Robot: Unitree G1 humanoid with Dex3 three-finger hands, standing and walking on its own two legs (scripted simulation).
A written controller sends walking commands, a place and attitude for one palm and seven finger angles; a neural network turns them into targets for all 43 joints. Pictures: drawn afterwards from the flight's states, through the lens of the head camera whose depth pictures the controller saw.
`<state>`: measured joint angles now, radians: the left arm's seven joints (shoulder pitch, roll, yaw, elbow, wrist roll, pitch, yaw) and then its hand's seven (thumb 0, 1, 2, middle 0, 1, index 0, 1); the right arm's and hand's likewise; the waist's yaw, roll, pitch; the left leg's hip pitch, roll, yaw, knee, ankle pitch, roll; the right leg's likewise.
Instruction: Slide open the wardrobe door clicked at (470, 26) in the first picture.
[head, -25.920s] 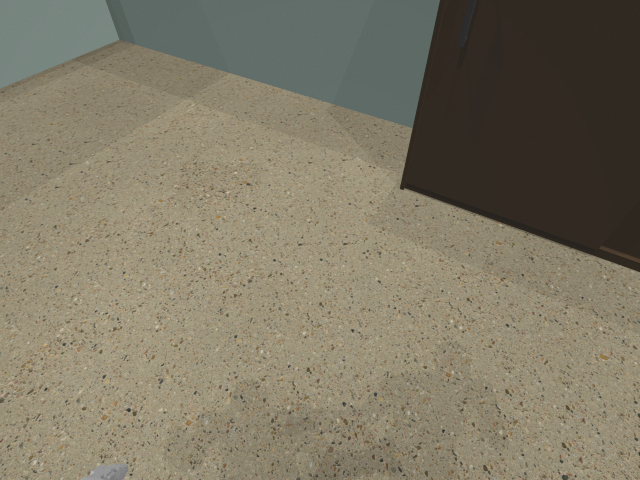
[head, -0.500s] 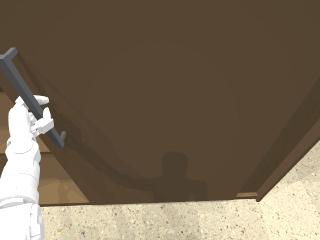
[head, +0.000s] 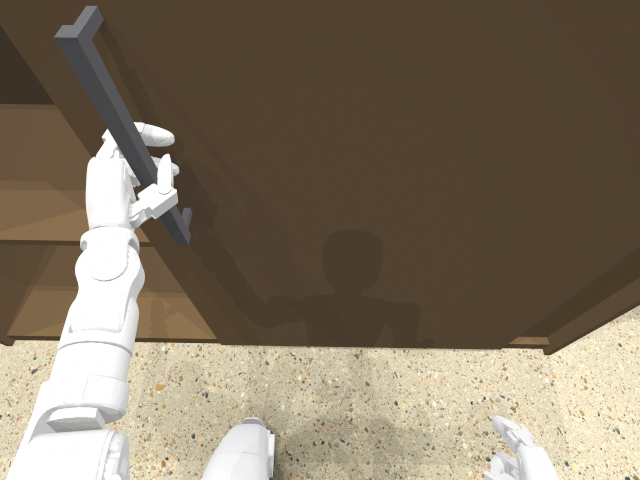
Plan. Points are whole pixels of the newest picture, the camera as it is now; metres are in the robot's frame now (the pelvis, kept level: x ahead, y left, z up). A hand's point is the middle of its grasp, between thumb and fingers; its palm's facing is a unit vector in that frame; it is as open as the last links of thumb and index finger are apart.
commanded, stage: stop walking and hold the door there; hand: left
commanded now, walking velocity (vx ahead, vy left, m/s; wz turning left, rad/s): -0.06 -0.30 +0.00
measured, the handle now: (147, 154) +0.44 +0.24 +0.13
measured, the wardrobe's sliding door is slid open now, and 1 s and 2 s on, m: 0.67 0.67 0.67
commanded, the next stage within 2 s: loosen the grip on the handle in 0.80 s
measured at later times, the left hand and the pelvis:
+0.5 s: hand (165, 197) +0.39 +0.21 +0.11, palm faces +0.18 -0.98 -0.12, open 5.6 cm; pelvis +0.01 +0.04 +0.01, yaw +2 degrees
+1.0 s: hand (160, 190) +0.40 +0.22 +0.11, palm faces +0.18 -0.98 -0.10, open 6.1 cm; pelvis +0.00 +0.03 +0.02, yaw +1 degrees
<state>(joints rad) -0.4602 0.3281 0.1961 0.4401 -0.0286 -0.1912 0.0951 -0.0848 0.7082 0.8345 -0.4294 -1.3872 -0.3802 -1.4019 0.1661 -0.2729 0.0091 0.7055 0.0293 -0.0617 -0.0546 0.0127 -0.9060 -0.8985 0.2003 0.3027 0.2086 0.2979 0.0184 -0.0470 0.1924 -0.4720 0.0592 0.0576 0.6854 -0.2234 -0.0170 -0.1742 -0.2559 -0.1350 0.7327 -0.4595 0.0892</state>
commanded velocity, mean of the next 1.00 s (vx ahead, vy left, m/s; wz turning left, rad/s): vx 0.00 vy -0.04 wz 0.00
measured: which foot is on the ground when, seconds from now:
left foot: up 0.00-0.00, down 0.02-1.00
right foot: down 0.00-0.00, up 0.02-0.20, down 0.22-1.00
